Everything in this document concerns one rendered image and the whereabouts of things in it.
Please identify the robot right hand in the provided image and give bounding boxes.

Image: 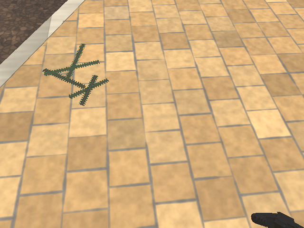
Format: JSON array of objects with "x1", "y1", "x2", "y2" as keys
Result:
[{"x1": 251, "y1": 212, "x2": 304, "y2": 228}]

